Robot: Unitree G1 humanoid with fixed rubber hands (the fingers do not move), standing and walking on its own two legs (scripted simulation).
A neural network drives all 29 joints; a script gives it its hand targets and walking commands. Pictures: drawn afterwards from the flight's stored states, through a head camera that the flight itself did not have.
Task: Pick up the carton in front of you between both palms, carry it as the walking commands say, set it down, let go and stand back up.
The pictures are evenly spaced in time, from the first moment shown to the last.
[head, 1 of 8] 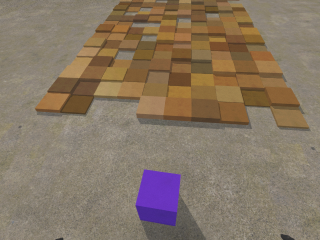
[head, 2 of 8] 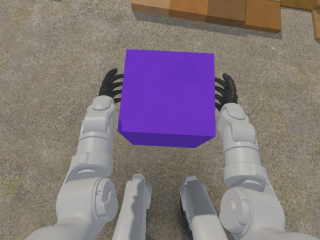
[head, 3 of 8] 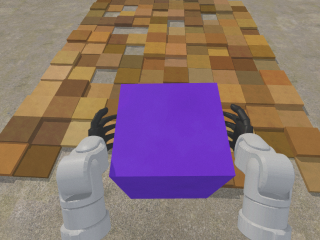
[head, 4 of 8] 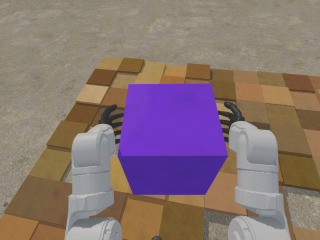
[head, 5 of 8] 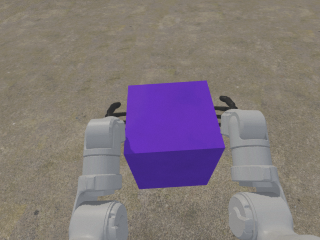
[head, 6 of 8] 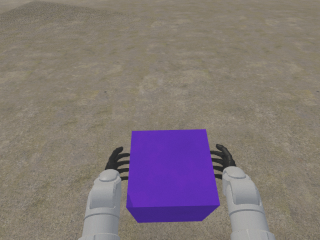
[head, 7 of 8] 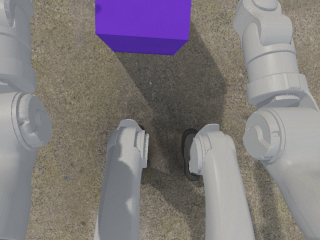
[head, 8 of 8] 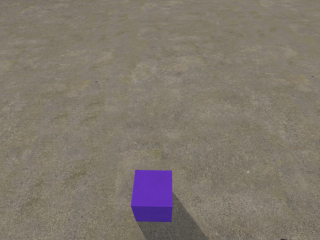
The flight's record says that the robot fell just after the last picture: no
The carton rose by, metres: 0.80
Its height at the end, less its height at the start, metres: +0.00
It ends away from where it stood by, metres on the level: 6.43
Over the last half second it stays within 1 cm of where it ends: yes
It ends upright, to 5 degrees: yes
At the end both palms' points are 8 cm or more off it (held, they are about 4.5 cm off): yes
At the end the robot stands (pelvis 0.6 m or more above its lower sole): yes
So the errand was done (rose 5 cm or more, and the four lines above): yes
